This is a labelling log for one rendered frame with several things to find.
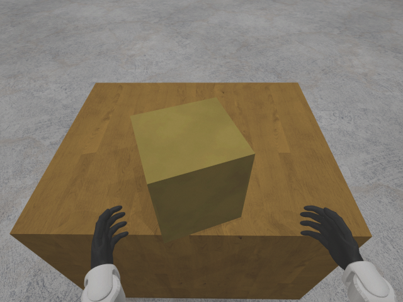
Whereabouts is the carton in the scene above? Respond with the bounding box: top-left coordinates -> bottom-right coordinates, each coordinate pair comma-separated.
130,98 -> 255,243

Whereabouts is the pedestal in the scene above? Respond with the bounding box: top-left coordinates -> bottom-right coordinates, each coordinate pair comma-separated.
10,82 -> 372,299

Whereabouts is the left robot forearm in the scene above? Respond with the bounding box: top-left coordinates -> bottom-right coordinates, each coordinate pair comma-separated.
81,264 -> 126,302

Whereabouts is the right robot forearm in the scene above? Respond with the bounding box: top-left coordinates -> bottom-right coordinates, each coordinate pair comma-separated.
342,261 -> 397,302

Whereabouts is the left robot hand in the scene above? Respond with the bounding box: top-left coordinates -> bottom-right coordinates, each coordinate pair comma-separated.
91,206 -> 128,269

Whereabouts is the right robot hand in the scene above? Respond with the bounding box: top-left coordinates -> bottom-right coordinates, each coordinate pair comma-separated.
300,206 -> 364,270

